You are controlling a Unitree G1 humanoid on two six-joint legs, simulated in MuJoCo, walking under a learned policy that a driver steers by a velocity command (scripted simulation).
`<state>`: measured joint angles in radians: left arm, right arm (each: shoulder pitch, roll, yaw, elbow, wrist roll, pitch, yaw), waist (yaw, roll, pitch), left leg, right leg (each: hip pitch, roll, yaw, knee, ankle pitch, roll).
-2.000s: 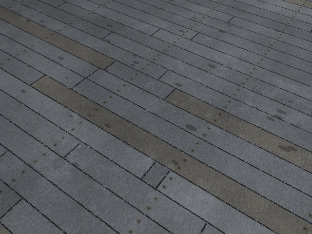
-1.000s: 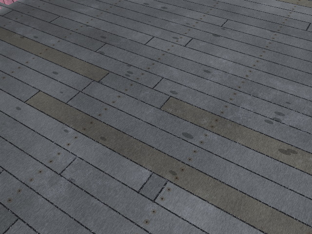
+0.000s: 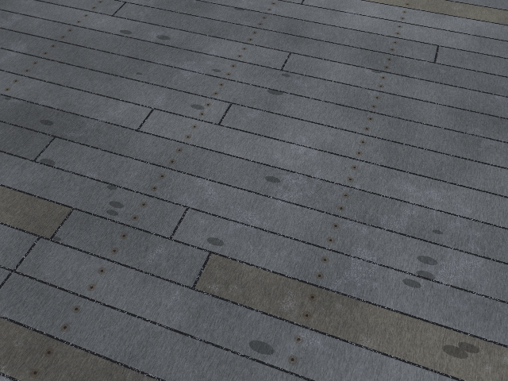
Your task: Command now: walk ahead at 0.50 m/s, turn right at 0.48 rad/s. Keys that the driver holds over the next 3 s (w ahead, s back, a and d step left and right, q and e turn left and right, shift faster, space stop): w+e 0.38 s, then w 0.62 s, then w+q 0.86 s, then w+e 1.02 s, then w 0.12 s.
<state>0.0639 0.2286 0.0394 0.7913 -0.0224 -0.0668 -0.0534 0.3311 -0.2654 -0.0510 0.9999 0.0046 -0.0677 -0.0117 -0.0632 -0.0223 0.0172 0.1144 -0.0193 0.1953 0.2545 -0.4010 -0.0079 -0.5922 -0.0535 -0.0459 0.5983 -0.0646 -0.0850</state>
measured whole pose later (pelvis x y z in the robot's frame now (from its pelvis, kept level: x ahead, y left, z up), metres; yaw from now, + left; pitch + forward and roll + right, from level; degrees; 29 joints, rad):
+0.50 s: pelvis +0.30 -0.02 +0.01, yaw -16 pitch +3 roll -1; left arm 0.38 0.28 0.08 0.78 -0.02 -0.05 0.02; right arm 0.01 -0.27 -0.04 0.75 0.00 -0.13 0.03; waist 0.08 0.04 0.00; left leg -0.51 0.00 -0.05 0.46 0.02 0.00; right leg -0.05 0.10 0.19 0.42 -0.40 -0.06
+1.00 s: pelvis +0.56 -0.10 +0.01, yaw -19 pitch +3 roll +2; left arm 0.04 0.25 0.03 0.64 -0.02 -0.08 -0.03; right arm 0.40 -0.29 -0.05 0.90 0.03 -0.06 0.01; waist -0.11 -0.03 0.01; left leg 0.02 -0.02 0.02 0.28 -0.35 0.00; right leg -0.53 -0.04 0.00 0.51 -0.05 -0.04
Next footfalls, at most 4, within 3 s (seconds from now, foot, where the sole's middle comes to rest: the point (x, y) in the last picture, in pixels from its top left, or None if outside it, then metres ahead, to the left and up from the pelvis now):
0.04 right None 0.19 -0.10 -0.76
0.52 left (240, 364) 0.51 0.05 -0.76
1.04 right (353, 293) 0.68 -0.28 -0.76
1.58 left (277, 203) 1.02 -0.09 -0.76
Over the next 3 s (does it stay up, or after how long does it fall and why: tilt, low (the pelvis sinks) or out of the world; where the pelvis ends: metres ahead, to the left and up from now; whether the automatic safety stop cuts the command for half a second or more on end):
stays up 1.63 -0.21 0.01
